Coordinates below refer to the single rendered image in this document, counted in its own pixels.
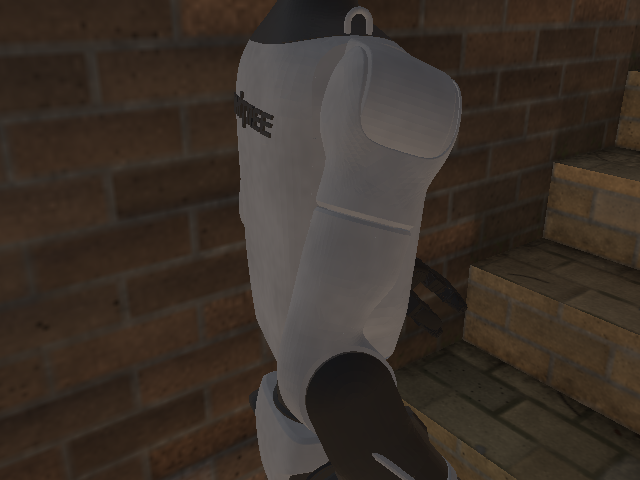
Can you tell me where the right robot forearm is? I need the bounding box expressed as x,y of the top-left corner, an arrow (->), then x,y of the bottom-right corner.
305,351 -> 461,480

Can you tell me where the left robot upper arm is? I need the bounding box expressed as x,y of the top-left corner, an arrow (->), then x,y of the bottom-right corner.
239,180 -> 244,224

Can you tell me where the robot head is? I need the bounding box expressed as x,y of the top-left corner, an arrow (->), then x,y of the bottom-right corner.
250,0 -> 396,44

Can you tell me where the right robot upper arm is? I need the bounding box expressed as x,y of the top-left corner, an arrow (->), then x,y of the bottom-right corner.
277,38 -> 462,435

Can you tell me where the left robot thigh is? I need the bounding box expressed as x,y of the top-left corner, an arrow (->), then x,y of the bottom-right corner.
249,388 -> 259,414

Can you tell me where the robot left hand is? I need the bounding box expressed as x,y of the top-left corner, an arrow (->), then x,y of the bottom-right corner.
406,257 -> 468,338

